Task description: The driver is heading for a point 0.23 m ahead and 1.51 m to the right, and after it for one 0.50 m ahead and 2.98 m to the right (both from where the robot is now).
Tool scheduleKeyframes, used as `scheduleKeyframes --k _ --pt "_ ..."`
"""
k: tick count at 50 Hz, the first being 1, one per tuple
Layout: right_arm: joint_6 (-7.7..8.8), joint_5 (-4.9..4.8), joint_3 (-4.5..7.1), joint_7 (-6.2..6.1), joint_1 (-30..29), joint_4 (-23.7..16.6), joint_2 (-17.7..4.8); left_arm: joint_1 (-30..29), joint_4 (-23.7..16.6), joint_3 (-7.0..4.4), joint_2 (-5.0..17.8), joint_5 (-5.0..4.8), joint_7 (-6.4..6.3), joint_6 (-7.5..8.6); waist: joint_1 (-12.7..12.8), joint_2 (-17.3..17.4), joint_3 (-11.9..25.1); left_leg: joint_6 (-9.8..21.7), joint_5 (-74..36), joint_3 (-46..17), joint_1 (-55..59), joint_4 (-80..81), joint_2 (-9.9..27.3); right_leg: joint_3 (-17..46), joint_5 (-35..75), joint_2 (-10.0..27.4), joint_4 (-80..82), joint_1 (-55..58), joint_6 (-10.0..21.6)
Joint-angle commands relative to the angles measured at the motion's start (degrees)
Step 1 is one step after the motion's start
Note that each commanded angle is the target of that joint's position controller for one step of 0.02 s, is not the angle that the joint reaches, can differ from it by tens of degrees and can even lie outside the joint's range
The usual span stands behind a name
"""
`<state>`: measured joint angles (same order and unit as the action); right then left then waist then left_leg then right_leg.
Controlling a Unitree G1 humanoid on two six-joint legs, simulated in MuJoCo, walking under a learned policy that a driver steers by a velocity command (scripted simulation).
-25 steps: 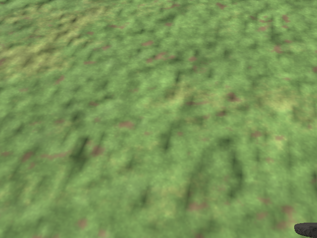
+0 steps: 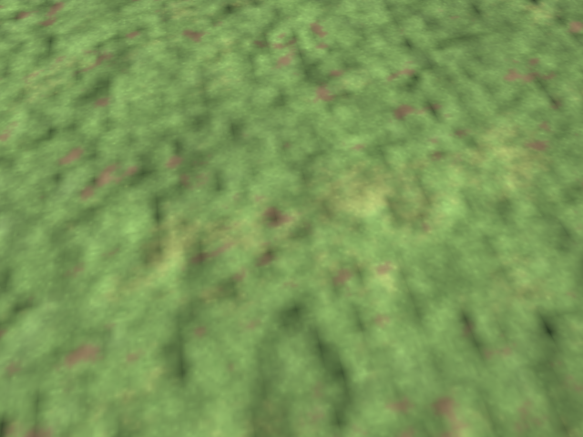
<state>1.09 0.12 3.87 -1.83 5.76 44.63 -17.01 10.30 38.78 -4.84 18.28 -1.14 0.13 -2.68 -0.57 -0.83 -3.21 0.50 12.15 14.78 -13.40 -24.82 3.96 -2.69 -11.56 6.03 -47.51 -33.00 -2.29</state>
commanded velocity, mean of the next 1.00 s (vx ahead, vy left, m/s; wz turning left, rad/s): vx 0.35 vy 0.00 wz -0.96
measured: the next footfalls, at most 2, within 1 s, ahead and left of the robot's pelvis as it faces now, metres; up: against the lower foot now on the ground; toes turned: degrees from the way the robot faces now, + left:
right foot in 0.06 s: +0.12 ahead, -0.13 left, +0.00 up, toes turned -9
left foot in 0.52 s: +0.21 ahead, +0.06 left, +0.00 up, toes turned -39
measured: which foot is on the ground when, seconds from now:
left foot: down 0.00-0.08, up 0.10-0.50, down 0.52-1.00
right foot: up 0.00-0.04, down 0.06-0.52, up 0.54-1.00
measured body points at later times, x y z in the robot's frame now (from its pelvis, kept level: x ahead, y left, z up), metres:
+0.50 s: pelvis +0.07 -0.01 +0.00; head +0.11 -0.03 +0.44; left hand +0.38 +0.17 -0.07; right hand +0.11 -0.34 -0.10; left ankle +0.18 +0.09 -0.73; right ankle +0.08 -0.12 -0.74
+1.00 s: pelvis +0.17 -0.16 -0.02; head +0.17 -0.17 +0.43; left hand +0.51 -0.20 -0.08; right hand -0.09 -0.33 -0.13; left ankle +0.18 +0.09 -0.74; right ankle +0.12 -0.31 -0.71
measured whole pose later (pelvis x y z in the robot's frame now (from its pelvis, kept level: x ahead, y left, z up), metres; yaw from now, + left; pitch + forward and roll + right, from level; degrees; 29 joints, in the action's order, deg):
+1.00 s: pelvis +0.17 -0.16 -0.02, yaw -57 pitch +3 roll +1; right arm 3.1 2.8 4.6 -0.3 25.4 45.9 -20.0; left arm 6.9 32.3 -3.3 20.2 2.3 6.7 -3.4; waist -4.6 0.1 2.7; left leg -8.0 24.5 18.0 8.7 -15.6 8.7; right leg -4.9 -19.3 4.7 -49.1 -35.6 4.6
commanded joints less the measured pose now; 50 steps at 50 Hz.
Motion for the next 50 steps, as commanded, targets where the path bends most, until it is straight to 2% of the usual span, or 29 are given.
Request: scheduleKeyframes --k 1,3,4,5,6,7,8,9,11,12,15,23,24,25,26,27,28,29,30,32,34,35,37,39,43,47,48,49,50 --pt "0.31 -1.64 2.46 0.40 -4.6 -3.8 -8.7 2.5 -4.3 -1.60 4.4 0.00 1.47 -0.47 2.4 6.8 7.7 8.5 -18.0 -6.4 5.3 3.5 16.6 -1.8 -0.9 -1.0 7.1 8.8 3.0" --pt "-0.14 -2.46 2.54 0.84 -2.5 -2.4 -7.4 5.2 -4.0 -2.68 5.5 0.50 1.06 -0.50 3.7 3.4 7.9 3.7 -14.4 -3.1 4.4 -6.0 13.9 -2.6 4.8 -3.8 16.0 15.8 6.1" --pt "-0.43 -1.28 2.51 1.20 0.7 -1.8 -6.4 9.0 -3.7 -4.68 11.2 0.88 -0.02 -0.18 4.3 -7.5 7.3 -0.7 -4.6 0.0 -3.3 -20.4 8.2 6.9 28.3 -0.1 21.8 23.6 9.7" --pt "-0.47 1.27 1.77 1.36 0.3 -5.1 -4.4 8.5 -5.2 -6.07 19.0 1.57 -0.69 0.11 1.1 -22.9 7.4 -6.2 26.1 -1.8 -24.9 -39.1 -1.7 29.4 43.0 11.4 22.7 34.8 20.2" --pt "-0.37 1.64 1.77 1.25 -3.9 -6.2 -5.6 9.7 -6.4 -5.24 16.5 2.70 0.28 1.84 4.6 -13.9 16.0 -5.4 27.8 -15.8 -28.5 -47.6 -4.0 36.5 32.6 14.2 25.6 35.9 24.3" --pt "-0.30 -0.04 2.03 1.00 -6.6 -6.8 -6.3 8.3 -6.5 -4.81 15.2 2.35 0.76 3.09 4.4 -7.8 14.7 -3.6 23.2 -18.6 -30.1 -48.7 -3.6 32.8 26.4 12.5 27.1 34.8 22.3" --pt "-0.19 -0.30 2.00 0.39 -6.4 -6.3 -5.7 5.6 -6.6 -4.48 13.6 0.94 0.31 3.48 2.5 -4.0 12.2 -2.5 17.9 -20.0 -30.5 -46.1 -2.8 29.5 20.4 9.6 27.3 32.1 19.1" --pt "-0.22 0.35 2.22 -0.17 -5.6 -5.8 -6.5 2.5 -7.4 -3.78 11.4 -0.13 -0.34 3.10 1.1 -3.6 10.9 -2.4 14.2 -20.8 -30.0 -43.1 -2.2 27.7 17.8 8.4 27.2 29.4 17.3" --pt "-0.18 0.64 2.53 -0.18 -4.5 -5.3 -6.9 -1.2 -9.5 -3.08 9.5 0.25 -1.71 2.09 -0.7 -5.3 11.4 -2.7 9.6 -20.9 -24.3 -38.7 -3.4 24.7 17.4 5.0 27.3 24.3 15.4" --pt "-0.07 0.38 2.31 -0.04 -4.1 -4.9 -5.9 -1.1 -9.8 -3.18 9.6 0.54 -2.12 1.80 -0.8 -4.9 12.1 -3.1 8.3 -20.9 -23.1 -35.5 -4.5 24.2 17.9 4.0 26.9 24.2 14.9" --pt "0.06 -0.15 1.49 0.26 -5.0 -4.7 -3.8 0.1 -10.3 -3.76 10.7 0.21 -2.95 1.25 0.2 -4.5 12.8 -4.5 6.6 -21.9 -20.7 -25.7 -6.8 26.1 15.9 2.7 25.9 24.4 14.6" --pt "0.88 -0.72 2.33 1.63 -3.5 -4.6 -5.8 -1.9 -12.3 -3.99 10.6 0.09 -2.46 -0.10 1.2 -9.8 10.5 -3.3 5.5 -23.5 -10.8 -9.9 -8.6 35.3 6.7 -0.4 24.5 20.1 12.5" --pt "1.18 -0.94 2.66 1.87 -0.8 -4.0 -6.5 -2.7 -12.6 -3.85 10.4 -0.28 -2.42 -0.20 0.1 -9.3 12.0 -2.5 3.9 -23.2 -5.6 -5.8 -7.9 35.8 -3.1 -1.5 24.8 17.4 11.9" --pt "1.37 -1.45 3.12 2.02 2.3 -3.1 -6.8 -4.2 -12.9 -3.46 9.7 -0.62 -2.30 -0.30 -1.9 -7.9 11.6 -1.3 0.2 -22.3 2.6 0.2 -6.6 34.8 -16.4 -3.9 24.1 10.8 10.5" --pt "1.16 -1.51 4.22 1.69 6.5 -2.5 -9.5 -2.1 -12.6 -2.60 7.4 -0.59 -2.06 -0.24 -2.9 -1.9 12.5 1.6 7.3 -27.9 13.3 4.0 1.1 30.0 -28.7 -8.1 16.0 0.6 7.9" --pt "0.86 -0.65 4.74 1.36 10.3 -2.5 -13.3 -1.0 -13.3 -1.42 3.9 -0.80 -1.80 0.07 -2.7 10.5 12.2 6.8 26.7 -44.6 19.2 10.3 12.9 17.3 -28.3 -15.1 0.6 -11.5 5.8" --pt "1.99 1.54 5.02 1.77 6.8 -3.5 -14.7 -2.8 -15.5 -1.41 5.7 -0.84 -1.31 1.54 -0.8 17.5 6.3 11.0 36.2 -57.5 13.3 15.6 19.2 14.6 -17.6 -10.1 -9.8 -19.3 4.9" --pt "2.60 1.13 4.26 1.06 2.1 -5.7 -11.4 -3.0 -14.5 -2.03 9.2 -0.15 -1.01 2.08 0.0 14.9 3.9 10.0 35.1 -52.1 10.1 15.5 17.8 12.3 -11.9 -6.3 -15.1 -19.7 3.9" --pt "2.64 0.08 3.58 0.25 0.3 -6.6 -9.3 -1.2 -12.9 -2.56 10.3 0.36 -0.87 2.15 0.3 12.3 3.7 7.7 31.0 -45.2 9.2 15.2 14.7 10.4 -8.1 -5.3 -19.1 -18.7 2.5" --pt "2.68 -0.79 2.76 -0.42 2.8 -6.7 -8.3 0.4 -12.1 -1.96 8.1 0.93 -0.40 2.26 -0.4 8.5 3.7 4.9 25.2 -35.6 8.4 14.4 11.1 6.8 -4.1 -4.0 -27.7 -18.8 1.0" --pt "3.29 -0.03 2.53 -0.19 6.9 -6.0 -8.8 -0.6 -13.0 -1.07 6.3 0.29 -0.20 2.38 -1.7 7.0 2.3 4.6 23.4 -30.1 7.4 14.5 10.1 5.4 -1.5 -2.3 -31.8 -20.8 0.3" --pt "2.33 3.43 2.21 1.11 10.0 -5.1 -10.1 -4.8 -13.5 -0.32 5.9 5.69 3.06 0.53 -2.2 2.0 0.6 4.8 25.4 -28.0 1.1 16.6 10.8 6.2 1.4 -4.5 -30.4 -17.1 0.7" --pt "2.32 2.73 2.66 2.10 9.5 -5.7 -11.3 -3.4 -12.9 -0.54 6.0 3.77 5.22 -0.49 -1.3 7.2 0.1 4.0 24.4 -23.5 1.5 17.5 11.2 6.4 4.3 -4.7 -29.1 -16.9 0.3" --pt "2.95 2.33 2.57 2.20 10.7 -5.5 -11.2 -3.5 -12.0 -0.70 6.5 3.03 5.50 -0.55 -1.5 9.0 -0.2 3.8 22.9 -20.1 4.2 18.1 12.5 6.0 5.8 -3.8 -26.1 -17.5 -0.1" --pt "3.48 2.33 2.83 1.54 15.7 -3.9 -11.6 -9.8 -12.6 -0.29 6.3 3.35 6.29 -0.19 -4.2 10.0 -3.0 4.1 21.3 -14.2 12.5 20.1 15.4 3.5 2.3 -1.1 -14.1 -18.8 1.2" --pt "2.79 2.78 3.03 1.21 18.9 -1.8 -12.0 -15.9 -13.7 0.92 4.8 3.31 7.17 0.54 -6.1 9.8 -6.3 3.6 16.0 -6.5 17.7 20.4 16.8 -1.5 -5.7 0.1 -3.1 -15.4 5.7" --pt "2.45 2.85 2.98 1.20 19.6 -1.1 -12.1 -16.7 -13.7 1.27 4.5 3.45 7.01 0.64 -6.1 9.6 -6.7 3.6 11.8 -4.5 18.9 19.1 16.7 -3.1 -8.5 -0.5 -0.9 -14.1 7.1" --pt "2.14 2.77 2.87 1.25 19.3 -0.7 -12.3 -15.7 -13.4 1.54 4.2 3.56 6.61 0.74 -4.9 9.5 -6.3 3.4 0.9 -2.0 19.1 16.1 16.4 -5.4 -11.4 -2.2 1.6 -10.2 8.7" --pt "1.91 2.57 2.74 1.45 18.5 -0.5 -12.8 -11.7 -12.1 1.42 4.5 3.46 5.77 0.92 -2.3 9.3 -3.3 2.9 -21.0 0.9 18.2 9.3 15.6 -8.7 -14.3 -6.1 3.5 -2.1 10.4"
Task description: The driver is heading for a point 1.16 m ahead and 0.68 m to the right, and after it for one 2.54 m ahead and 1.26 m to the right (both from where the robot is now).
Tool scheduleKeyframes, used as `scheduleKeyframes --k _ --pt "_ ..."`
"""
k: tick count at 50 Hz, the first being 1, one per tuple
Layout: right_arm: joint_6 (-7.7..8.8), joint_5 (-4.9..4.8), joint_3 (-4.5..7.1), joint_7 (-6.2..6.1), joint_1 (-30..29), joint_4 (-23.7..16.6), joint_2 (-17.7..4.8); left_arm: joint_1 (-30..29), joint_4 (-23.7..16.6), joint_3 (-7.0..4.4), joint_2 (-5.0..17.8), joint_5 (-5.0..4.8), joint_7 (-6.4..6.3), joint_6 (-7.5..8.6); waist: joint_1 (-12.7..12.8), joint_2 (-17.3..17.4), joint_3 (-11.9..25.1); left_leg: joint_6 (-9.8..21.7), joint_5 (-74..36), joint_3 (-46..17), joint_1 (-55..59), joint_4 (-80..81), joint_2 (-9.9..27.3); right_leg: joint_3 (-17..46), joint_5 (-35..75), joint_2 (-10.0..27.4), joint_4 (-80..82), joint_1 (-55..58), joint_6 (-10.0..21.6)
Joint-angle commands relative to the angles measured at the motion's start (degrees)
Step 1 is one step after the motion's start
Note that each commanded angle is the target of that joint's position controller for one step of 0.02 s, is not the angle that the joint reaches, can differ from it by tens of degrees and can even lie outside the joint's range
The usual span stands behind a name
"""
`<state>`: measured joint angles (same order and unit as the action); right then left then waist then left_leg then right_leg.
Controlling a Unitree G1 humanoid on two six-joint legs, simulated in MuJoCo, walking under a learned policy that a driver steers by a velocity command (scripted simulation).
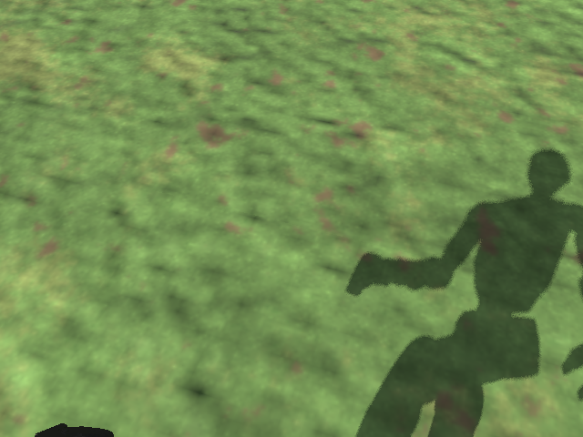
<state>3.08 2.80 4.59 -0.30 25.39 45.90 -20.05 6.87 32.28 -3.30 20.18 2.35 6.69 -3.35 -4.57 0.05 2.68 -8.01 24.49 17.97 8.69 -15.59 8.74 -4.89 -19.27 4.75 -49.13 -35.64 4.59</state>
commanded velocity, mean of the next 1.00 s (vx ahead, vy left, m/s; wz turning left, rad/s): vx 0.97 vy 0.00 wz -0.94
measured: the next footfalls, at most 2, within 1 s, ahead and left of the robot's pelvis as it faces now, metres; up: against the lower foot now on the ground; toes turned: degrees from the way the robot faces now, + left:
right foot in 0.04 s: +0.15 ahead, -0.12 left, +0.00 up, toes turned -8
left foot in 0.46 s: +0.64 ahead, -0.07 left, +0.00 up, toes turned -28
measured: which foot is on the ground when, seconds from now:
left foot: down 0.00-0.06, up 0.08-0.44, down 0.46-0.90, up 0.92-1.00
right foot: up 0.00-0.02, down 0.04-0.44, up 0.46-0.90, down 0.92-1.00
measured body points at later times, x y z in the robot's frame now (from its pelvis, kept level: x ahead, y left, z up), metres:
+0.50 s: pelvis +0.44 -0.12 -0.01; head +0.48 -0.12 +0.43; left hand +0.58 +0.16 -0.13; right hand +0.52 -0.45 -0.07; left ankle +0.61 -0.06 -0.72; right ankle +0.16 -0.11 -0.65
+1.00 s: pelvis +0.81 -0.40 -0.01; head +0.83 -0.42 +0.43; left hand +1.11 -0.36 -0.13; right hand +0.62 -0.58 -0.14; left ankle +0.78 -0.15 -0.57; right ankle +0.84 -0.46 -0.72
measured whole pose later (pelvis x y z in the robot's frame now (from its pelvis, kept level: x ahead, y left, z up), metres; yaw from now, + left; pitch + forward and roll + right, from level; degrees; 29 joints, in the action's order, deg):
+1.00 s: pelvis +0.81 -0.40 -0.01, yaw -55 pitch -1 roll -1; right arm 3.7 0.9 0.5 -0.2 20.2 46.4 -13.5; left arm 10.4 44.5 -2.4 17.8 1.9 1.2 0.3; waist -1.9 -0.9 -4.4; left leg 0.0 18.2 1.2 -11.1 -80.5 4.1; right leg -6.2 -15.6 -9.9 -40.1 -24.4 11.9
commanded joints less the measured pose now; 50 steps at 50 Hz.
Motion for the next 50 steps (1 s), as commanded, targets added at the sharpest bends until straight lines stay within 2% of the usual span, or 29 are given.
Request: scheduleKeyframes --k 1,2,3,4,5,7,10,14,19,21,22,23,24,25,26,27,29,31,36,39,41,43,44,45,46,47,48,49,50 --pt "-0.48 -0.62 2.11 0.25 -1.5 -1.5 -11.0 0.9 -2.5 -0.94 3.8 -0.57 -2.01 2.19 6.6 7.2 -3.2 11.6 -58.2 -0.1 -5.5 -14.1 10.2 -8.8 -7.7 -10.2 5.9 12.7 5.0" --pt "-0.63 -1.65 1.84 0.54 -3.4 -2.4 -11.9 15.8 2.6 -2.42 5.6 -0.65 -3.05 2.97 14.6 3.9 5.5 10.5 -65.3 1.1 -15.3 -33.6 8.7 -7.0 -2.3 -13.8 10.7 34.1 6.9" --pt "-0.02 -1.46 0.17 1.30 -4.1 -6.6 -6.5 21.9 4.8 -5.05 14.0 -0.80 -4.03 2.86 15.7 -9.2 9.3 7.3 -33.5 0.0 -39.1 -54.0 2.9 15.5 -18.4 -2.6 19.7 52.2 9.9" --pt "1.50 0.03 -0.72 2.22 -11.7 -12.3 -2.6 21.1 3.6 -6.15 20.2 -2.06 -4.65 2.70 13.7 -18.4 12.1 4.9 4.4 -11.4 -56.9 -67.5 -6.6 46.9 -29.9 7.5 32.9 57.6 14.0" --pt "1.99 0.63 -0.48 2.17 -19.9 -14.4 -5.9 21.7 4.2 -5.58 17.9 -1.78 -4.93 2.99 15.6 -8.6 7.0 5.9 -0.2 -19.4 -63.8 -70.0 -4.8 46.4 -15.5 8.4 34.2 56.6 13.2" --pt "2.57 0.10 -1.40 1.85 -15.2 -12.2 -4.6 19.7 6.0 -4.43 13.6 -0.77 -6.12 3.75 9.7 -1.4 -1.0 7.0 -5.1 -19.7 -59.3 -62.2 -0.4 35.0 0.9 6.2 31.0 44.1 11.8" --pt "0.06 1.60 -1.66 2.24 -11.0 -11.1 -4.5 13.1 4.9 -2.24 9.0 -1.72 -6.33 5.17 3.8 -3.4 -3.8 5.5 -3.6 -19.9 -49.9 -54.5 0.6 28.2 5.0 0.8 34.2 29.4 12.7" --pt "-0.86 0.39 -2.81 2.67 -23.4 -15.5 -2.9 13.8 6.4 -2.16 8.5 -1.57 -6.09 7.04 4.8 -2.7 -10.7 3.4 -12.5 -16.4 -48.6 -37.8 -2.3 25.5 12.9 -3.0 40.2 20.6 13.1" --pt "0.00 -1.37 -3.07 2.54 -25.0 -15.7 -3.4 13.6 8.7 -3.41 11.3 -3.15 -6.34 7.97 5.2 -3.5 -6.0 6.6 -28.1 -17.4 -29.0 -18.5 -7.3 26.3 36.7 -1.2 38.2 24.5 8.1" --pt "-0.06 -1.72 -0.97 0.82 -11.4 -11.9 -8.0 12.3 9.3 -4.02 14.1 -2.53 -6.37 7.91 -1.4 -2.6 3.1 7.7 -19.2 -16.9 -12.6 -20.3 -10.7 25.8 55.2 -2.3 21.8 27.7 5.0" --pt "-0.34 -2.07 0.29 -0.67 1.6 -9.0 -9.8 8.9 9.1 -4.13 14.5 -1.71 -6.06 7.93 -9.2 -2.2 8.1 7.8 -15.3 -16.1 0.8 -20.6 -9.1 24.5 54.6 -4.3 6.4 22.1 3.7" --pt "-0.12 -0.71 1.75 -2.24 12.9 -6.9 -13.4 7.8 8.3 -2.34 7.4 -0.88 -6.09 8.66 -12.7 4.9 13.8 8.6 4.0 -27.5 12.7 -18.9 1.2 21.1 32.3 -9.0 -15.5 12.9 2.7" --pt "0.24 1.50 1.91 -2.07 10.6 -7.0 -16.6 10.8 5.0 0.22 -1.5 -2.43 -6.10 8.53 -6.2 22.9 15.1 8.8 25.8 -53.8 15.0 -4.5 14.6 17.2 -11.3 -14.3 -30.6 -0.9 2.8" --pt "0.27 1.00 1.77 -1.31 -1.1 -9.1 -13.4 13.6 4.7 0.55 1.7 -2.81 -6.12 8.14 0.1 23.8 12.2 11.6 31.0 -69.7 8.0 4.6 16.3 15.1 -4.4 -11.5 -34.2 -5.8 3.6" --pt "0.04 0.40 0.69 -1.03 -8.2 -10.7 -7.4 12.0 6.9 -0.03 5.0 -1.50 -5.89 7.00 1.5 13.8 5.8 13.6 30.3 -60.1 0.2 3.1 14.8 12.9 1.6 -6.6 -32.6 -5.5 3.4" --pt "-0.04 0.13 0.07 -0.71 -8.9 -9.8 -4.5 9.6 7.5 -0.17 5.8 -0.60 -5.10 6.14 1.6 6.6 1.8 14.2 20.3 -50.9 -6.2 1.9 12.6 11.4 4.0 -4.3 -30.4 -3.8 2.8" --pt "0.74 0.05 -0.76 -0.69 -6.4 -6.4 -2.6 6.2 6.6 0.19 3.6 0.04 -3.44 4.69 2.6 4.1 -3.1 13.3 6.1 -37.4 -13.0 2.8 9.6 10.9 4.2 -1.4 -27.6 -3.2 1.6" --pt "2.21 -1.27 -1.22 0.22 -3.8 -3.0 -0.9 2.2 4.6 1.25 0.4 -0.06 -2.48 3.29 3.3 4.1 -6.7 11.8 -3.9 -28.1 -14.6 5.1 8.7 10.1 5.7 0.9 -26.3 -6.3 1.3" --pt "4.27 -1.10 -1.25 0.84 -4.7 -1.1 -2.0 -7.1 -0.3 2.44 -0.5 -1.01 -1.22 2.88 5.7 3.8 -10.5 10.0 -27.5 -8.2 -16.9 8.4 5.2 4.6 18.2 0.5 -13.3 -7.5 1.5" --pt "4.17 -1.11 -0.91 0.20 -0.9 1.2 -3.5 -13.8 -1.1 3.07 -0.7 -0.63 -0.16 3.44 4.1 0.0 -13.2 8.4 -43.4 -1.0 -13.0 10.0 2.5 -4.1 21.1 -3.0 1.1 -2.5 4.0" --pt "3.44 -1.46 -0.52 -0.55 1.0 1.3 -6.2 -11.7 0.4 2.68 0.2 -0.77 -0.54 3.88 5.9 2.0 -9.5 7.7 -73.2 0.5 -7.0 3.6 3.3 -7.9 20.2 -7.7 4.9 4.4 5.8" --pt "1.71 -1.46 0.17 -1.43 0.2 1.2 -9.7 -0.6 3.9 1.59 2.6 -0.49 -1.82 4.27 12.7 5.6 -3.0 8.3 -88.1 -0.9 -5.6 -11.0 5.9 -6.2 14.7 -11.3 6.4 17.7 7.6" --pt "0.80 -1.05 0.34 -1.54 -3.0 0.2 -10.6 11.8 7.9 0.19 5.0 -0.58 -2.72 4.41 18.4 7.0 2.2 9.8 -89.6 -2.6 -8.9 -24.3 7.0 -3.2 11.9 -11.8 7.5 30.0 9.3" --pt "0.27 -0.80 0.24 -1.11 -5.7 -0.5 -10.0 23.3 12.3 -1.45 6.9 -0.67 -4.10 4.47 22.4 5.8 5.9 10.7 -75.9 -3.1 -17.4 -42.0 5.1 1.7 11.2 -10.7 13.5 44.6 10.7" --pt "0.46 -0.45 -0.53 0.00 -5.7 -1.5 -4.9 19.8 13.0 -3.35 10.8 -1.65 -5.66 3.74 16.6 -7.9 3.9 9.6 -11.6 -4.1 -33.2 -64.1 -5.7 13.4 7.2 -3.5 14.7 52.2 10.8" --pt "1.25 -2.49 -1.81 0.09 1.6 -7.4 -1.7 13.8 9.2 -3.84 16.2 0.43 -5.67 3.35 8.0 -12.9 13.7 7.8 3.7 -14.2 -51.3 -80.2 -9.2 45.2 9.3 11.9 22.3 64.9 21.5" --pt "2.48 -2.48 -1.77 -0.03 -5.2 -8.2 -4.9 16.9 9.0 -4.03 13.2 0.00 -6.44 3.12 12.5 -3.2 14.5 8.2 -2.6 -20.3 -56.2 -79.5 -7.8 49.9 -0.4 12.1 31.7 62.5 21.9" --pt "2.90 -2.62 -2.07 -0.11 -6.5 -7.7 -4.5 15.1 10.9 -3.51 10.3 -0.49 -6.96 3.84 9.7 1.7 3.9 8.8 -5.3 -20.4 -56.6 -73.5 -4.6 44.4 -1.4 11.3 34.8 51.9 19.4" --pt "2.74 -1.82 -2.38 -0.13 -8.4 -7.1 -3.6 13.5 12.0 -2.86 7.8 -0.53 -7.16 5.04 7.1 5.6 -1.7 8.9 -6.1 -20.5 -52.8 -67.4 -2.1 39.1 2.3 8.9 35.6 41.4 17.1"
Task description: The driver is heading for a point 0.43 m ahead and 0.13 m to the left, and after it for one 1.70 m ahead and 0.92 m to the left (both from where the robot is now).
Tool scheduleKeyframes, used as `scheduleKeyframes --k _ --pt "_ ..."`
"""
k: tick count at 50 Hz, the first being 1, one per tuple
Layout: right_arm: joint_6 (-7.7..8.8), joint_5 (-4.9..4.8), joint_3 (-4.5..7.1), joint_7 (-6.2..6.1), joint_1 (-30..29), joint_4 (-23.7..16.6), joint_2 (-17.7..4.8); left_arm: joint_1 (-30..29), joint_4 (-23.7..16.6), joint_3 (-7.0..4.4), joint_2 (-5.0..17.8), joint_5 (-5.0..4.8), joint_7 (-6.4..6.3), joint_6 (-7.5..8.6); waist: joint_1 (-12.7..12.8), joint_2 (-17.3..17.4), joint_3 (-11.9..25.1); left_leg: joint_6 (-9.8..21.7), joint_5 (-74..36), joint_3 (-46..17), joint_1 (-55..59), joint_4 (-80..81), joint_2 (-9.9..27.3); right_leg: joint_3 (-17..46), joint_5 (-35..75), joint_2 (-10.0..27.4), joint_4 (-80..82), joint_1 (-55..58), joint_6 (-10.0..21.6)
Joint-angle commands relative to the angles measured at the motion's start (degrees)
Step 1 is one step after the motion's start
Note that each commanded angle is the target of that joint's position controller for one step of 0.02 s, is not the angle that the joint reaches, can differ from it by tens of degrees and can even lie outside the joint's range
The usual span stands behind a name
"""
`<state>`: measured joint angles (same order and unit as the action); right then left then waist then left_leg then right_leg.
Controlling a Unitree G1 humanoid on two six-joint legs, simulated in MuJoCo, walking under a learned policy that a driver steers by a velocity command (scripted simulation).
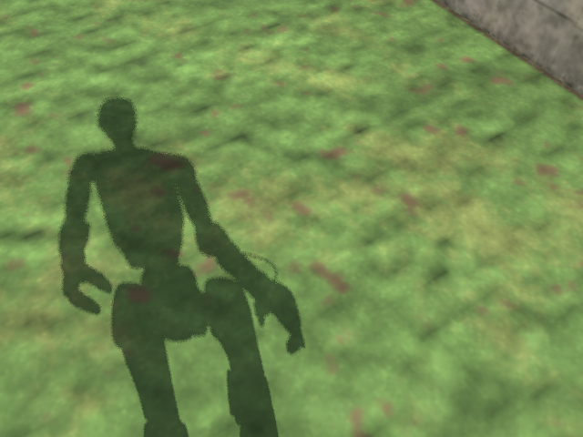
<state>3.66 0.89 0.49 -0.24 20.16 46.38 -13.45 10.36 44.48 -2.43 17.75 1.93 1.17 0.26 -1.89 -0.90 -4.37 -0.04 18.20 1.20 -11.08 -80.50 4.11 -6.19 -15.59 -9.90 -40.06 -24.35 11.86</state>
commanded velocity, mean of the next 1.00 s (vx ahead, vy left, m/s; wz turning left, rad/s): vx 0.45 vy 0.00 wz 0.49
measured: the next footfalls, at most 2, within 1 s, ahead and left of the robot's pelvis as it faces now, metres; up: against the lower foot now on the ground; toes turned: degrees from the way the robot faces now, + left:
left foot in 0.34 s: +0.57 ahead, +0.13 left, +0.00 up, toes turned +5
right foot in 0.74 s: +0.81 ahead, +0.01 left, +0.00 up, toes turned +33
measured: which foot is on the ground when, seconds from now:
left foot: up 0.00-0.32, down 0.34-0.74, up 0.76-1.00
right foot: down 0.00-0.36, up 0.38-0.72, down 0.74-1.00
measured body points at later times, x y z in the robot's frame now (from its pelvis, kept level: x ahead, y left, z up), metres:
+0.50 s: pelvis +0.45 +0.07 +0.02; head +0.50 +0.06 +0.47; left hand +0.56 +0.35 -0.08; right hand +0.59 -0.19 -0.10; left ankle +0.53 +0.13 -0.70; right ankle +0.38 -0.09 -0.58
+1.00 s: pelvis +0.65 +0.04 +0.03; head +0.69 +0.07 +0.48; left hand +0.63 +0.35 -0.06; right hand +0.95 -0.11 -0.06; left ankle +0.58 +0.16 -0.63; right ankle +0.78 -0.01 -0.70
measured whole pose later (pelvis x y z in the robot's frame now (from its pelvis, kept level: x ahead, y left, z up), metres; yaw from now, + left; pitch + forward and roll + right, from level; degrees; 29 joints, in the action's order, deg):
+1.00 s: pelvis +0.65 +0.04 +0.03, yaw +36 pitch +2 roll -1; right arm -3.7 -1.4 4.8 -1.4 10.6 34.2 -20.0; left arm 6.6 38.6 -2.5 14.5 1.6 -3.2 -0.1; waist 0.3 2.3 -4.1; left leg -5.5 21.5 -1.5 -34.5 -64.5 3.1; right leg -3.5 -5.6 0.0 -23.4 -19.9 1.4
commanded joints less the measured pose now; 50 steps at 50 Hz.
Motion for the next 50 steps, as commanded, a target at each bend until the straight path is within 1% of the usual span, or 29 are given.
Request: scheduleKeyframes --k 1,3,5,8,10,11,14,15,16,17,18,19,20,21,22,23,24,26,29,33,36,37,38,39,40,41,42,45,50 --pt "1.34 1.15 1.27 0.05 -3.1 -6.8 -9.0 8.0 -0.1 -2.97 8.4 0.19 -2.06 2.65 2.0 8.2 3.5 0.7 0.5 -4.4 -28.5 1.0 3.8 35.4 2.9 20.8 26.6 22.8 8.2" --pt "-0.62 2.29 0.84 1.15 -1.8 -5.9 -7.3 8.0 1.4 -1.46 5.1 -0.67 -2.18 4.53 -0.8 6.9 1.7 -0.6 1.5 -4.5 -23.5 8.0 5.8 29.1 6.0 17.5 29.1 13.8 7.0" --pt "-1.18 2.36 0.23 2.02 -7.8 -8.1 -5.7 10.1 2.9 -1.54 5.5 -1.42 -1.61 5.75 0.3 4.8 -1.5 -1.4 -1.9 -2.4 -26.0 16.9 7.0 24.0 8.2 15.3 32.6 10.9 6.5" --pt "-0.56 1.21 -0.72 2.90 -18.0 -11.6 -4.6 12.1 3.8 -1.58 5.4 -1.90 -0.60 6.69 3.3 2.6 -4.3 -0.1 -18.8 1.2 -22.8 34.8 5.4 16.4 18.1 11.4 35.9 8.7 3.5" --pt "-0.21 -0.19 -0.94 3.48 -20.3 -11.7 -4.2 14.7 5.0 -1.65 6.5 -2.52 -0.35 7.60 5.2 1.8 -3.3 2.5 -29.7 4.4 -17.3 42.9 2.9 13.6 26.4 13.0 40.1 11.9 1.1" --pt "-0.10 -0.52 -0.79 3.47 -21.0 -11.7 -4.7 15.6 5.9 -1.68 7.1 -2.25 -0.41 7.83 5.5 1.3 -3.5 3.8 -31.7 4.6 -17.1 45.2 2.1 12.1 30.9 14.3 41.0 16.1 0.1" --pt "0.70 1.00 -0.16 3.17 -19.3 -9.9 -6.3 18.7 8.1 -1.45 8.3 -0.87 -1.61 7.22 5.0 -0.8 0.6 6.4 -26.4 8.9 -15.6 49.1 -5.8 6.2 64.4 15.5 29.9 30.7 -4.5" --pt "1.06 1.29 0.34 3.01 -14.4 -8.3 -7.4 18.6 8.4 -1.49 8.9 -0.09 -2.38 6.69 2.4 -2.9 3.9 6.9 -24.0 8.8 -10.4 49.3 -8.6 5.3 72.3 16.1 21.8 32.1 -6.2" --pt "1.31 1.27 1.20 2.75 -4.2 -4.7 -9.2 16.9 8.1 -1.63 9.4 0.64 -3.08 6.02 -2.4 -4.4 8.7 7.4 -24.0 7.7 -0.7 49.2 -10.4 4.3 74.4 16.1 9.6 30.7 -8.0" --pt "1.51 1.61 2.00 2.37 6.3 -1.1 -10.9 13.0 7.2 -1.68 9.9 0.22 -3.51 5.64 -8.3 -4.9 11.7 8.6 -29.5 5.7 9.3 53.2 -8.6 1.6 69.0 14.4 -6.2 25.6 -9.9" --pt "1.51 -3.73 3.72 1.73 9.7 -2.0 -15.9 8.7 3.5 -0.33 6.1 1.73 -2.78 4.79 -10.2 7.7 18.0 9.9 -44.0 -6.4 25.6 46.6 1.0 4.3 28.4 8.8 -31.4 10.5 -13.0" --pt "3.14 -0.18 3.47 2.57 8.0 -3.3 -18.4 18.4 2.0 1.85 -1.2 -0.47 -1.38 5.83 -2.9 21.0 31.3 26.8 -51.3 -41.0 49.8 47.4 18.8 13.7 -20.4 0.8 -56.0 -16.7 -18.3" --pt "2.17 0.49 4.95 1.94 4.0 -6.1 -16.9 13.9 1.2 0.63 7.8 -2.07 -0.62 6.82 -6.7 6.5 35.6 24.7 -42.1 -43.4 45.2 54.1 16.5 18.6 -13.8 3.8 -56.8 -15.8 -16.4" --pt "1.80 -0.63 4.70 1.46 -1.0 -7.9 -15.4 7.1 -2.2 0.11 9.4 -3.25 -0.68 7.22 -4.8 2.7 24.8 22.2 -37.7 -35.9 34.1 56.7 13.6 18.2 -11.0 7.1 -50.4 -17.1 -15.3" --pt "1.35 -1.70 4.51 1.33 -5.7 -8.6 -14.2 4.0 -3.4 0.51 8.0 -2.37 -0.94 7.29 -1.0 -5.0 14.9 20.4 -37.0 -30.9 19.9 60.3 10.2 15.4 -9.9 8.9 -45.4 -16.4 -14.2" --pt "1.29 -1.66 4.21 0.99 -7.4 -9.6 -13.4 3.3 -3.9 0.33 7.8 -1.52 -1.24 6.88 1.0 -6.0 9.0 20.4 -41.0 -27.5 9.7 62.3 8.5 14.4 -9.6 9.5 -42.2 -15.3 -14.3" --pt "1.09 -0.94 4.20 0.77 -7.5 -9.9 -13.3 3.8 -4.8 0.29 7.3 -1.05 -1.27 6.07 2.9 -5.0 6.2 20.3 -44.0 -24.9 1.7 64.1 6.8 14.2 -9.9 10.3 -39.2 -11.8 -14.6" --pt "0.61 -1.28 4.19 0.59 -10.1 -10.9 -12.4 5.1 -6.0 0.75 4.9 -0.81 -2.10 4.94 5.6 -1.9 4.7 18.3 -46.1 -18.0 -10.1 64.3 1.1 12.5 -8.0 10.4 -24.2 -5.2 -16.0" --pt "-1.57 -2.09 5.62 -0.79 -9.3 -11.1 -15.2 1.2 -7.5 1.49 2.6 -1.34 -3.14 4.06 4.4 2.3 10.5 13.7 -49.1 -14.2 -14.1 60.4 -3.5 9.6 5.1 5.5 -4.8 4.1 -18.0" --pt "-4.58 -2.95 5.97 -2.24 -7.2 -11.0 -13.9 -5.8 -10.8 0.55 4.5 -2.22 -2.84 3.30 2.1 6.8 13.3 8.0 -28.8 -21.2 -9.1 55.6 -5.2 13.5 14.8 3.5 8.3 6.1 -18.3" --pt "-5.21 -2.39 5.62 -3.11 -10.4 -13.3 -11.1 -2.7 -9.5 -0.90 6.2 -1.85 -2.33 4.34 4.7 8.8 12.1 5.1 -16.2 -25.4 -6.6 47.3 -6.3 16.3 21.9 7.3 18.6 10.9 -16.2" --pt "-5.24 -2.01 4.56 -2.72 -7.8 -13.5 -7.3 -0.1 -9.0 -1.23 7.3 -1.07 -2.61 4.54 4.0 3.0 15.6 2.7 0.1 -21.1 -10.6 35.9 -9.6 21.6 27.2 16.1 19.9 20.5 -12.2" --pt "-5.21 -0.79 3.49 -2.52 -0.8 -12.7 -3.5 -0.6 -10.5 -1.00 7.8 -0.03 -3.13 3.66 0.2 -7.0 17.3 0.2 24.1 -14.2 -21.8 22.6 -15.9 33.4 47.0 27.5 14.9 30.9 -6.0" --pt "-4.65 -1.83 4.11 -1.00 7.2 -14.4 -8.3 -0.9 -9.8 -1.85 9.6 0.43 -3.09 2.65 -4.4 -18.5 23.8 -1.3 22.4 -11.6 -25.6 13.8 -10.5 49.3 34.2 38.7 18.7 31.9 3.2" --pt "-5.09 -2.53 5.74 -0.99 4.1 -12.0 -13.8 -5.0 -12.1 -1.70 6.0 -0.08 -3.62 2.22 -1.7 -11.4 18.2 -3.6 16.6 -9.7 -27.2 8.9 -6.9 44.4 21.6 33.3 20.2 27.5 3.4" --pt "-5.98 -2.78 6.77 -1.26 -0.7 -11.9 -16.3 -6.1 -12.5 -1.02 3.3 -0.23 -3.96 1.63 0.2 -5.8 14.0 -4.8 11.1 -8.4 -28.3 6.6 -5.3 34.4 13.8 28.5 20.0 22.8 0.5" --pt "-6.96 -2.64 6.89 -1.69 -2.3 -12.0 -15.8 -7.4 -13.0 -0.86 3.2 -0.43 -4.11 1.05 0.3 -3.3 12.0 -5.5 8.5 -7.5 -27.0 5.2 -4.1 29.4 11.8 25.4 20.8 17.9 -1.1" --pt "-7.16 -2.29 5.48 -1.56 -5.0 -14.6 -10.8 -6.7 -11.2 -1.66 4.6 -0.10 -4.66 0.48 0.6 -4.7 8.8 -5.7 4.2 -3.4 -25.4 8.8 -2.4 19.1 17.6 21.9 23.1 12.1 -0.2" --pt "-6.72 -2.17 4.92 -0.87 -8.4 -16.4 -9.3 -5.2 -9.2 -3.16 6.3 -0.61 -4.56 0.22 2.1 -5.9 12.2 -5.3 1.6 -2.7 -23.6 19.1 1.3 13.4 20.5 26.1 23.7 17.1 2.3"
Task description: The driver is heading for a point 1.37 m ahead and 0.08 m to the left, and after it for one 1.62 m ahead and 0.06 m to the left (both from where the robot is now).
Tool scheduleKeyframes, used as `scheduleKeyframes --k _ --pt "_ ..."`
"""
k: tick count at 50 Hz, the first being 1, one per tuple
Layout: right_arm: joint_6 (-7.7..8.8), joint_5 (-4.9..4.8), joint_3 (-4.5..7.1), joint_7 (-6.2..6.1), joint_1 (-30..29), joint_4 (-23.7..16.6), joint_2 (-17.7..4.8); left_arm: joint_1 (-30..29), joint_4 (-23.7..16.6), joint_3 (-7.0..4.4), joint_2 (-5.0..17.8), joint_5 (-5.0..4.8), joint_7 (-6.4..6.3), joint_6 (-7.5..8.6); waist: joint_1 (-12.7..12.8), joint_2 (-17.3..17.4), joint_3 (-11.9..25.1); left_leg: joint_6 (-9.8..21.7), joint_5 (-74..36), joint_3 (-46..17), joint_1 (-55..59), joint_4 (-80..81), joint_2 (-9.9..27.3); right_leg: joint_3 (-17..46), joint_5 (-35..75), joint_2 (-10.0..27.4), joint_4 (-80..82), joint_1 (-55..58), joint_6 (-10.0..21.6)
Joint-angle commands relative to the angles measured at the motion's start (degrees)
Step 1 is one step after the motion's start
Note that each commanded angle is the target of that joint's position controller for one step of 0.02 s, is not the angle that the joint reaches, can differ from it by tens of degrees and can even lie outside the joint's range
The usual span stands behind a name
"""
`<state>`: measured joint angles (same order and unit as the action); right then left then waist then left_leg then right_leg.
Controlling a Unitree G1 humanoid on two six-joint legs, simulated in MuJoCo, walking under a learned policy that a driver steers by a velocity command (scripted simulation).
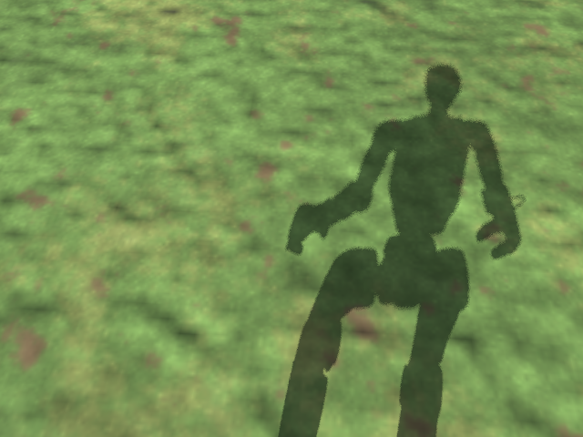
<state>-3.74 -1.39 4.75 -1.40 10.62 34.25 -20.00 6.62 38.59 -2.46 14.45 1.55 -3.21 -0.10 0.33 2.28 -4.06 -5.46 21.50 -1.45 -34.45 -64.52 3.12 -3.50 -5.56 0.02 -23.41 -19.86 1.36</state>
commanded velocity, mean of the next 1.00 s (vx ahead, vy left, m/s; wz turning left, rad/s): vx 0.01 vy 0.00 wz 0.40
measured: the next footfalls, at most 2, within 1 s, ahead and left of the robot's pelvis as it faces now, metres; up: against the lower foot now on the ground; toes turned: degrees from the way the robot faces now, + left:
left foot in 0.18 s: +0.04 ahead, +0.15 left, +0.00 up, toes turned +15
right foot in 0.58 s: +0.13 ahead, -0.08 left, +0.00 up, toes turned +20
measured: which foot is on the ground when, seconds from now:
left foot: up 0.00-0.16, down 0.18-1.00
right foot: down 0.00-0.18, up 0.20-0.56, down 0.58-1.00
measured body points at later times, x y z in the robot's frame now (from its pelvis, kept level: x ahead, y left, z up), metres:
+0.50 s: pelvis +0.03 +0.04 +0.00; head +0.05 +0.07 +0.45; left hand +0.09 +0.35 -0.11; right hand +0.28 -0.16 -0.07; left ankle +0.00 +0.14 -0.74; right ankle +0.10 -0.09 -0.70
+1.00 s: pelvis +0.06 +0.02 +0.00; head +0.07 +0.02 +0.45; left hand +0.12 +0.30 -0.11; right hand +0.26 -0.18 -0.12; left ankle +0.00 +0.14 -0.74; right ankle +0.09 -0.09 -0.74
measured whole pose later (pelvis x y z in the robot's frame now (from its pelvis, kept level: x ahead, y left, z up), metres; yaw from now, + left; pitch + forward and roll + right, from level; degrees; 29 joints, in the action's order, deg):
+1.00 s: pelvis +0.06 +0.02 +0.00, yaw +20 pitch -1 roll +0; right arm -1.2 0.8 3.2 -1.3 12.6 42.0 -13.0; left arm 7.9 42.9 -2.0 12.0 0.5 -0.3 0.7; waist -0.6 0.2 -1.3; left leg -0.6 17.7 -5.2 -12.9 -31.3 -1.6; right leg -0.7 -17.4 -0.3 -31.4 -13.4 0.7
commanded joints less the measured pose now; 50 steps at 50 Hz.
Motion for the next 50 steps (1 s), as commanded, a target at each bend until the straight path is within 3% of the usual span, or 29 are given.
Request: scheduleKeyframes --k 1,6,8,9,10,11,12,13,14,15,17,21,25,27,28,29,30,31,32,33,35,37,44,50 --pt "0.58 0.13 0.65 0.52 0.8 -4.4 -2.7 -2.0 -3.2 -3.48 10.2 -0.35 0.01 0.53 -0.2 -9.5 12.0 0.5 -2.5 0.5 1.8 5.6 2.6 9.1 9.8 16.5 7.2 11.8 12.5" --pt "-0.58 -0.04 1.44 1.82 0.3 -4.5 -3.6 -2.3 -1.9 -5.00 12.2 -1.62 1.52 0.72 -0.5 -11.5 10.8 3.9 -2.8 4.7 11.3 19.7 1.4 2.4 6.3 18.2 5.3 10.5 9.5" --pt "-1.10 -0.01 2.15 2.18 2.6 -3.6 -3.4 -2.4 -1.3 -5.25 11.7 -2.62 1.93 0.81 -2.3 -10.3 11.1 6.5 -7.0 6.6 17.7 30.0 -0.6 -0.8 2.3 17.7 0.4 9.6 5.9" --pt "-1.18 0.17 3.07 1.76 5.6 -2.3 -4.8 -0.1 -0.2 -5.01 9.8 -2.81 2.15 0.66 -2.9 -7.1 10.5 8.6 -10.1 5.2 23.5 35.0 -2.1 -3.4 -3.1 15.3 -5.5 5.3 2.5" --pt "-0.83 0.33 4.54 0.86 8.8 -2.1 -9.8 2.0 0.3 -4.45 7.2 -1.89 2.51 0.29 -2.7 6.1 7.9 13.5 -24.6 -9.4 31.9 42.6 6.2 -8.4 -16.2 9.3 -20.2 -8.0 -3.1" --pt "0.23 1.94 5.14 0.46 6.7 -4.3 -16.1 -1.0 -4.3 -3.72 6.0 0.19 2.26 0.41 -1.3 20.0 8.3 24.5 -36.5 -30.1 35.2 43.2 19.0 -4.3 -32.5 1.1 -35.2 -25.4 -7.0" --pt "1.76 3.56 4.47 0.86 6.5 -4.9 -12.4 -6.6 -4.9 -4.36 8.6 -0.08 1.78 0.76 -5.8 12.0 12.1 26.4 -33.1 -28.3 32.4 45.3 19.0 4.8 -31.4 1.0 -43.4 -25.4 -5.8" --pt "2.82 3.64 3.52 0.79 4.3 -4.3 -10.6 -6.8 -4.6 -4.55 9.0 -1.41 1.42 0.64 -3.8 9.2 10.5 23.2 -29.5 -23.0 30.1 45.4 16.1 6.4 -26.0 1.8 -44.6 -24.8 -4.3" --pt "3.18 2.40 2.94 0.35 0.7 -4.4 -8.4 -4.5 -2.9 -4.71 8.8 -1.45 0.84 0.32 -1.6 5.9 10.0 19.8 -28.2 -18.6 28.8 44.2 13.2 6.7 -21.1 2.8 -43.5 -23.9 -4.0" --pt "3.09 1.30 2.06 -0.02 -1.7 -4.6 -6.2 -3.0 -2.0 -4.81 9.3 -0.90 0.54 -0.04 -0.7 5.9 10.1 18.4 -31.0 -16.0 27.3 43.2 12.1 6.4 -18.2 3.0 -43.0 -22.0 -4.5" --pt "2.89 1.68 1.12 -0.64 -3.0 -4.6 -4.9 -0.7 -1.0 -4.65 8.7 -0.93 0.96 -0.19 0.6 5.7 11.8 18.0 -36.2 -12.3 24.6 42.5 9.6 5.2 -14.4 1.6 -44.0 -16.0 -5.4" --pt "2.69 1.70 0.91 -0.93 -1.8 -3.4 -4.7 -2.2 -1.1 -2.85 5.4 -1.56 1.88 -0.20 -1.0 5.5 11.3 17.7 -33.8 -11.2 26.6 41.2 8.6 5.1 -12.0 1.7 -29.4 -11.8 -5.8" --pt "2.25 1.93 0.76 -0.12 -1.7 -2.3 -4.9 -1.9 -1.3 -2.66 6.3 -2.01 2.71 -0.30 -2.2 7.0 9.7 19.3 -31.4 -14.2 23.3 40.4 9.7 4.4 -14.8 1.4 -20.3 -4.3 -5.2" --pt "2.27 1.46 0.22 0.22 -2.5 -1.6 -3.8 -0.9 -1.0 -2.55 5.9 -2.11 2.97 -0.07 -1.4 6.6 8.5 18.6 -29.6 -15.4 22.2 39.2 8.9 3.8 -12.8 1.0 -12.9 -0.5 -4.2" --pt "2.33 1.00 -0.19 0.26 -3.4 -1.4 -2.9 0.6 -0.5 -2.37 5.0 -1.95 3.17 0.24 0.1 5.8 8.1 17.1 -26.8 -15.0 20.8 38.2 7.5 3.1 -6.7 0.6 -5.1 3.7 -3.4" --pt "2.66 1.04 -0.64 0.27 -2.1 -0.7 -1.6 1.4 -0.4 -2.23 5.2 -1.19 3.28 0.60 0.5 4.1 8.1 14.5 -21.9 -14.7 18.7 37.8 5.7 4.6 2.2 1.6 0.8 8.9 -2.4" --pt "3.21 2.32 -1.24 0.29 -0.4 -0.7 0.4 2.1 -1.0 -2.63 8.3 -0.09 2.98 0.90 -1.0 -1.7 9.7 10.8 -13.3 -12.1 16.0 33.8 1.7 11.3 15.6 8.1 0.9 14.2 -0.4" --pt "3.76 2.79 -1.25 0.67 3.7 -0.3 1.1 -0.4 -0.5 -2.93 10.4 0.12 2.83 1.00 -5.8 -12.1 10.0 7.6 -2.9 -6.4 15.3 32.4 -3.5 14.9 19.6 12.6 -1.3 12.6 4.8" --pt "3.79 3.37 -1.10 0.55 1.8 0.3 -0.3 -2.4 -1.1 -1.91 5.9 -0.36 3.01 1.18 -4.2 -12.6 10.3 5.4 -3.1 -5.2 19.8 33.8 -2.5 15.9 11.6 12.7 0.4 7.8 7.2" --pt "3.64 3.08 -0.61 0.53 -0.4 0.4 -1.4 -3.0 -1.1 -1.68 4.9 -0.50 3.21 1.39 -3.2 -10.9 8.9 5.2 -5.9 -4.9 20.2 34.5 -2.6 13.7 5.0 9.8 0.2 7.3 5.3" --pt "2.83 2.74 -0.46 0.39 -2.9 0.3 -1.2 -2.1 -1.1 -1.99 6.2 -0.94 3.22 1.92 -1.3 -8.0 7.3 6.2 -11.0 -5.7 19.7 35.2 -2.7 10.9 0.1 7.1 -0.7 7.2 2.5" --pt "2.59 2.40 -0.57 0.57 -2.4 0.6 -0.1 -0.6 -0.4 -1.80 5.9 -0.88 2.94 2.28 -1.0 -6.6 7.1 6.8 -12.6 -6.4 20.4 36.1 -2.3 9.5 -1.0 6.0 -1.4 7.3 1.4" --pt "3.29 2.24 -0.45 0.39 -0.5 2.8 1.5 -0.2 -0.3 -1.30 4.3 -1.02 2.59 1.60 -0.2 -2.2 6.6 6.4 -14.9 -6.8 19.8 37.3 -1.9 7.7 -0.4 4.4 -3.3 9.2 1.3" --pt "3.47 2.20 -0.23 -0.29 1.0 4.3 1.5 -0.3 0.9 -1.10 3.6 -1.13 2.75 1.63 -0.5 -1.6 6.0 6.0 -16.1 -6.9 21.1 37.5 -1.6 7.2 -0.3 3.7 -3.1 8.8 1.2"
Velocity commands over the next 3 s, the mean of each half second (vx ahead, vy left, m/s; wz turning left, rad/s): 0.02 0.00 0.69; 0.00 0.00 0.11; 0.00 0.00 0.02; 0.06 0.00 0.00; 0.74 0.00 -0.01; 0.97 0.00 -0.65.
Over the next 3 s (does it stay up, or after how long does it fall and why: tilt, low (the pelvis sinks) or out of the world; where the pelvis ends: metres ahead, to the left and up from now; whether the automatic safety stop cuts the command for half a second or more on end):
stays up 0.66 0.22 0.00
